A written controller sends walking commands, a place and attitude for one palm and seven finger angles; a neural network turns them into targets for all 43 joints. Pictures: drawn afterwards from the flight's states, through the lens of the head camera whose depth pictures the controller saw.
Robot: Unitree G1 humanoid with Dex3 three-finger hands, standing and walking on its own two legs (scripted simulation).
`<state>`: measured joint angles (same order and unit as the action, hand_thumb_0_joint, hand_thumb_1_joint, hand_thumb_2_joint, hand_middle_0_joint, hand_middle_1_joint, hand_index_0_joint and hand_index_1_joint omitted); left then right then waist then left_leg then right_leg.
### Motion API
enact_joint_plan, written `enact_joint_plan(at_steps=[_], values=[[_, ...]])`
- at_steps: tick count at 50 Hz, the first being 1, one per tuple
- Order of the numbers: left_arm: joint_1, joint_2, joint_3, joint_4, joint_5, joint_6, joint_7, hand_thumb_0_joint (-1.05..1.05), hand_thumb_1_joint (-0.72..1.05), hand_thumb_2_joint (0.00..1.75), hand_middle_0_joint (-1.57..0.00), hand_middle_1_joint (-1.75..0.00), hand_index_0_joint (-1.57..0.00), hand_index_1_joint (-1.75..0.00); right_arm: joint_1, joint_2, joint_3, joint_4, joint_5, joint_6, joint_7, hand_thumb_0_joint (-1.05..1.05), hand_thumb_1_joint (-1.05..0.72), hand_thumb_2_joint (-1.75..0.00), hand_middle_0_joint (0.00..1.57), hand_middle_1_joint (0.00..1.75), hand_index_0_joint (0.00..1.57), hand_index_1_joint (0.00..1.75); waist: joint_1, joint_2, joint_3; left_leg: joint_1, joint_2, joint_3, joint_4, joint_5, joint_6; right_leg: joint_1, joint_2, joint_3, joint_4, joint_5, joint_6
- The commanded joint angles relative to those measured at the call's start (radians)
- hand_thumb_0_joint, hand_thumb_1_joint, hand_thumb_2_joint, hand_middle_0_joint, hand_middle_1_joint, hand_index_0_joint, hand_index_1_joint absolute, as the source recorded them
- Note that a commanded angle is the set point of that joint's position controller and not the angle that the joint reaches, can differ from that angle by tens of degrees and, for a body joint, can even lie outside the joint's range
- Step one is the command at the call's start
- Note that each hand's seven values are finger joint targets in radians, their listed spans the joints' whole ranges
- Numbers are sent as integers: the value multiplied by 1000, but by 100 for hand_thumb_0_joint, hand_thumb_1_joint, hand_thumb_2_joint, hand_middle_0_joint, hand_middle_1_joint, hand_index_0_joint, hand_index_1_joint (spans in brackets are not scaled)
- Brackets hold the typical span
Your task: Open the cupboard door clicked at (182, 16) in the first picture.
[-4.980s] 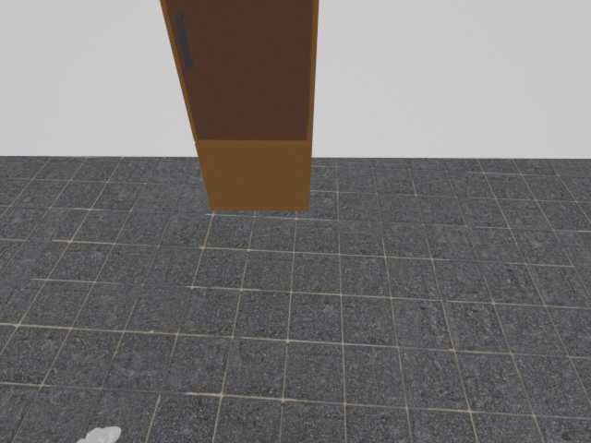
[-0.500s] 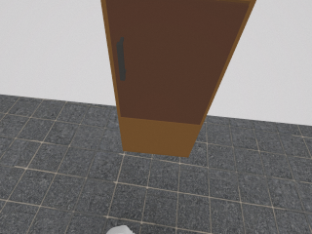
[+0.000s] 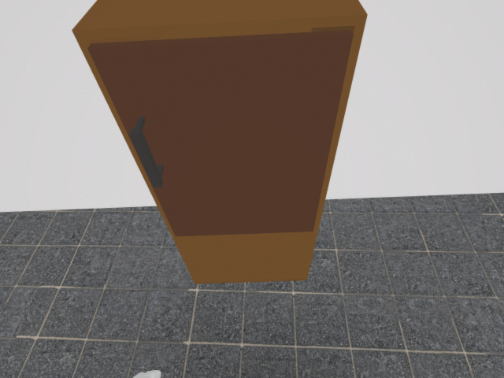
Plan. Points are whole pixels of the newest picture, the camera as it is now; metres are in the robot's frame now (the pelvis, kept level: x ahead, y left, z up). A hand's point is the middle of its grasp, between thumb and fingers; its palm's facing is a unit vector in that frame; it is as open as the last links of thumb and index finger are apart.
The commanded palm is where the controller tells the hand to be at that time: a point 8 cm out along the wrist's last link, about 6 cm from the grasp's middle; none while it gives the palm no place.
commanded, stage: come to a stop and stand still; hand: left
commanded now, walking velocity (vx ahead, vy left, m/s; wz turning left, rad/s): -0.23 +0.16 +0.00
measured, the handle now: (149, 153) +0.53 +0.23 +0.04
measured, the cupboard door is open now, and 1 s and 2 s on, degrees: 0 0 0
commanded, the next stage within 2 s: look again from close up in 1.16 s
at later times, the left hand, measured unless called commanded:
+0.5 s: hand out of the picture -0.04 +0.25 -0.17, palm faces +0.07 -0.98 -0.19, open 7.4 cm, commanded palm none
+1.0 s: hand out of the picture -0.04 +0.15 -0.17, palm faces +0.05 -0.98 -0.21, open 7.3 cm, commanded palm none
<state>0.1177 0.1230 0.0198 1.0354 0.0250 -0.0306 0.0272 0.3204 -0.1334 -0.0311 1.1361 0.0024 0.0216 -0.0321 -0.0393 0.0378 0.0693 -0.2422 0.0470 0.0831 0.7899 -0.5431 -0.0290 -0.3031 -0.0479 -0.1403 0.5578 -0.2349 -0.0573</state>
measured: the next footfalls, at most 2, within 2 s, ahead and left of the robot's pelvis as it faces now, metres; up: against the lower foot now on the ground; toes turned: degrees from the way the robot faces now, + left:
left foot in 0.28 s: +0.01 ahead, +0.13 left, +0.00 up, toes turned +1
right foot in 0.70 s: -0.03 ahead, -0.09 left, +0.00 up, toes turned -2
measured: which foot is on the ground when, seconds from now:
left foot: up 0.00-0.26, down 0.28-1.00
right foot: down 0.00-0.28, up 0.30-0.68, down 0.70-1.00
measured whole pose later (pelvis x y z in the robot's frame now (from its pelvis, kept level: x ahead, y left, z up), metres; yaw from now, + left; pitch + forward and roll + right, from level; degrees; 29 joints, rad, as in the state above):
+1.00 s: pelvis -0.04 -0.02 +0.01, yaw +1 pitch -2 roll +0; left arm 0.26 0.14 0.02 1.13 0.01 0.00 0.03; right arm 0.30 -0.13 -0.01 1.17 -0.01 0.02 -0.04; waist -0.02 0.03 0.03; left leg -0.19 0.10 0.01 0.43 -0.21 -0.08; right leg -0.13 0.04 -0.09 0.44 -0.29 -0.06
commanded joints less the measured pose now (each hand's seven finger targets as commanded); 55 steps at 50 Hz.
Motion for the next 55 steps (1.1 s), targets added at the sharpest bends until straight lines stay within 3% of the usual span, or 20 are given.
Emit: enact_joint_plan(at_steps=[1, 7, 11, 12, 13, 14, 15, 16, 18, 21, 26, 29, 32, 34, 35, 36, 37, 42, 49, 55], values=[[102, 212, 55, -19, 0, 23, 28, 0, 90, 90, -20, -30, -20, -30, 23, -58, -24, -57, -3, 12, -4, 0, -90, -90, 20, 30, 20, 30, 59, -126, -127, -141, 0, -66, 169, 5, -14, 208, -316, 230, -153, 853, -153], [56, 226, 71, -77, 9, 40, 24, 0, 90, 90, -20, -30, -20, -30, -21, -69, -37, -121, -12, 26, 15, 0, -90, -90, 20, 30, 20, 30, 56, -195, -120, -121, -11, -55, 124, 82, -22, 101, -281, 211, -216, 486, -127], [40, 226, 70, -80, 9, 47, 17, 0, 90, 90, -20, -30, -20, -30, 27, -68, -28, -127, -12, 4, 18, 0, -90, -90, 20, 30, 20, 30, 27, -219, -143, 24, -15, -19, -170, 205, -7, 43, -222, 200, -204, 134, -78], [31, 212, 65, -80, 2, 52, 15, 0, 90, 90, -20, -30, -20, -30, 72, -69, -23, -112, -13, -6, 19, 0, -90, -90, 20, 30, 20, 30, 3, -184, -139, 124, -16, -11, -315, 309, 0, -27, -188, 184, -173, -3, -37], [53, 167, 50, -81, -9, 57, 9, 0, 90, 90, -20, -30, -20, -30, 73, -106, -24, -107, -16, -17, 17, 0, -90, -90, 20, 30, 20, 30, 6, -36, -113, 166, 42, -91, -425, 280, 15, -108, -120, 147, -92, -138, 12], [79, 109, 38, -88, -17, 63, 3, 0, 90, 90, -20, -30, -20, -30, 36, -174, -31, -133, -29, -25, 14, 0, -90, -90, 20, 30, 20, 30, 16, 198, -52, 26, 227, -341, -593, 119, 74, -137, -23, 84, 22, -224, 71], [75, 107, 37, -88, -15, 61, -2, 0, 90, 90, -20, -30, -20, -30, -49, -216, -28, -171, -35, -20, 10, 0, -90, -90, 20, 30, 20, 30, 34, 200, 14, -168, 305, -452, -682, -47, 141, -78, 8, 96, 113, -219, 80], [77, 122, 45, -71, -3, 73, -3, 0, 90, 90, -20, -30, -20, -30, -99, -214, -31, -176, -39, -26, 3, 0, -90, -90, 20, 30, 20, 30, 40, 259, 41, -201, 308, -474, -729, -113, 152, -82, 3, 136, 227, -218, 76], [122, 140, 54, -29, 2, 73, -20, 0, 90, 90, -20, -30, -20, -30, -133, -185, -20, -171, -35, -31, -9, 0, -90, -90, 20, 30, 20, 30, 61, 126, 52, -121, 237, -360, -694, -8, 117, -136, 17, 186, 354, -128, 79], [167, 149, 51, -1, 3, 65, -29, 0, 90, 90, -20, -30, -20, -30, -85, -184, -26, -160, -24, -39, -17, 0, -90, -90, 20, 30, 20, 30, 46, 49, -12, 71, 220, -260, -634, 217, 129, -207, 15, 178, 398, -90, 98], [135, 125, 39, -11, -3, 65, -28, 0, 90, 90, -20, -30, -20, -30, 3, -188, -36, -114, -26, -38, -24, 0, -90, -90, 20, 30, 20, 30, 4, 92, -49, 197, 248, -236, -552, 570, 170, -181, -1, 149, 282, -169, 108], [133, 98, 28, -2, -10, 65, -24, 0, 90, 90, -20, -30, -20, -30, 10, -199, -40, -95, -28, -30, -21, 0, -90, -90, 20, 30, 20, 30, -7, 134, -68, 161, 241, -229, -524, 592, 175, -74, 5, 121, 154, -212, 99], [201, 84, 23, 34, -13, 53, -18, 0, 90, 90, -20, -30, -20, -30, -14, -195, -40, -81, -23, -28, -15, 0, -90, -90, 20, 30, 20, 30, 28, 128, -82, 98, 205, -213, -476, 569, 150, 67, 21, 87, -47, -91, 86], [261, 115, 24, 65, -9, 38, -9, 0, 90, 90, -20, -30, -20, -30, -15, -153, -34, -73, -11, -28, -9, 0, -90, -90, 20, 30, 20, 30, 51, 24, -90, -6, 130, -140, -385, 425, 78, 215, -28, 139, -244, 69, 75], [243, 158, 24, 69, -7, 28, -2, 0, 90, 90, -20, -30, -20, -30, -12, -102, -21, -76, -4, -29, -4, 0, -90, -90, 20, 30, 20, 30, 35, -105, -73, -66, 62, -69, -332, 329, 31, 223, -136, 256, -277, 82, 35], [216, 189, 22, 61, -11, 26, 1, 0, 90, 90, -20, -30, -20, -30, -30, -63, -6, -81, -6, -23, 5, 0, -90, -90, 20, 30, 20, 30, 31, -136, -39, -59, 23, -41, -319, 236, 8, 148, -210, 296, -314, 66, -6], [205, 191, 28, 61, -11, 13, 3, 0, 90, 90, -20, -30, -20, -30, -42, -56, 0, -79, -19, -15, 3, 0, -90, -90, 20, 30, 20, 30, 38, -287, -24, -46, 21, -35, -296, 218, 6, 99, -196, 320, -333, 99, -30], [174, 121, 8, 66, -23, 13, 9, 0, 90, 90, -20, -30, -20, -30, 38, -64, 7, -1, -18, -22, -4, 0, -90, -90, 20, 30, 20, 30, 16, -101, -12, 63, 53, -61, -365, 435, 10, 89, -105, 201, -245, 185, -9], [193, 125, 14, 75, -22, 22, 8, 0, 90, 90, -20, -30, -20, -30, 34, -62, 8, 13, -19, -13, -7, 0, -90, -90, 20, 30, 20, 30, 28, -71, 54, 60, 57, -53, -371, 411, 3, 61, -80, 206, -306, 30, 10], [216, 111, 13, 76, -21, 18, 10, 0, 90, 90, -20, -30, -20, -30, 35, -58, 8, 12, -18, -16, -11, 0, -90, -90, 20, 30, 20, 30, 31, -66, 25, 77, 58, -55, -374, 434, 6, 89, -77, 199, -294, 103, 12]])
